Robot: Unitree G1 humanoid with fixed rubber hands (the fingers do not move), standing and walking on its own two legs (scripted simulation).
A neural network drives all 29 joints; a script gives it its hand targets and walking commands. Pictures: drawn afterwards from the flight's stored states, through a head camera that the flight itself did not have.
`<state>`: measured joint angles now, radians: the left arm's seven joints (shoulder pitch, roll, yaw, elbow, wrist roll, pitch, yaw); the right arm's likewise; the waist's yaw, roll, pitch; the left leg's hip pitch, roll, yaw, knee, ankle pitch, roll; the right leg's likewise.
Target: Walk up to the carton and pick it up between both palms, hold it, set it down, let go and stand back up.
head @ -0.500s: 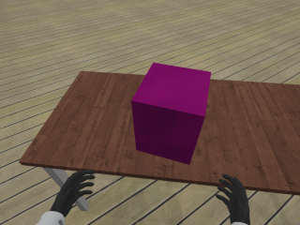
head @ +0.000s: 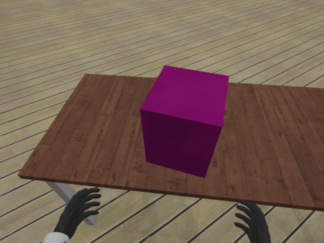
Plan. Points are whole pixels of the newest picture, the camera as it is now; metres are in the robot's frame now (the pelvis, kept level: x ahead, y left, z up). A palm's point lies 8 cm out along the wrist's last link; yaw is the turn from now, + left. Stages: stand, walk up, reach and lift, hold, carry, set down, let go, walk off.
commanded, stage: set down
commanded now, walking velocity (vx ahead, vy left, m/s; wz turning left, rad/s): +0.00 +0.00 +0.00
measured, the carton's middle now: (184, 121) +0.48 -0.03 +0.02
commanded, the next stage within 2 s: let go in 1.14 s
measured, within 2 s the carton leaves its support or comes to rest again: neither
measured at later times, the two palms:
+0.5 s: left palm (73, 234) +0.17 +0.24 -0.03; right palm out of the picture +0.14 -0.20 -0.05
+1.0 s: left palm (78, 241) +0.16 +0.23 -0.06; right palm out of the picture +0.14 -0.22 -0.07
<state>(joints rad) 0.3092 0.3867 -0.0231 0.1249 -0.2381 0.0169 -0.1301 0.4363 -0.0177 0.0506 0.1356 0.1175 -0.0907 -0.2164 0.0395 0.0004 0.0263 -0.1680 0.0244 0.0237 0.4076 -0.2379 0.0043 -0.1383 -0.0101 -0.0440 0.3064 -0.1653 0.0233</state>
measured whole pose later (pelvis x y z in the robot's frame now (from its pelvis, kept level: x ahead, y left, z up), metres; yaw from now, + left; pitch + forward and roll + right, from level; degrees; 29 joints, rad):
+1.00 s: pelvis +0.01 +0.00 +0.00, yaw +0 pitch +1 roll -1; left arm 0.31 0.28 -0.02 0.31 -0.11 0.09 -0.04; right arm 0.33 -0.12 -0.03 0.55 0.04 -0.21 -0.05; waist 0.02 0.00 0.03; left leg -0.16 0.02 0.02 0.39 -0.24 0.00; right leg -0.14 -0.01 -0.04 0.31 -0.18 0.02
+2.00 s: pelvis +0.01 -0.01 -0.01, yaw +0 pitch -1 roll +0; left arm 0.29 0.35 -0.02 0.67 0.01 0.00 0.01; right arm 0.19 -0.38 -0.03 0.94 -0.03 -0.02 0.02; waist 0.02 0.00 0.03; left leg -0.16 0.02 0.02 0.46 -0.28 0.00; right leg -0.17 -0.01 -0.04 0.45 -0.26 0.01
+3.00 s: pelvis -0.01 -0.02 +0.00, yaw +0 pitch -1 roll +0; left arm 0.29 0.35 -0.02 0.88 0.01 -0.01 0.00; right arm 0.19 -0.38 0.01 1.06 -0.03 -0.02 0.02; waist 0.02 0.00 0.03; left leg -0.16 0.02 0.02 0.39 -0.21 -0.01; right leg -0.17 -0.01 -0.04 0.38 -0.20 0.01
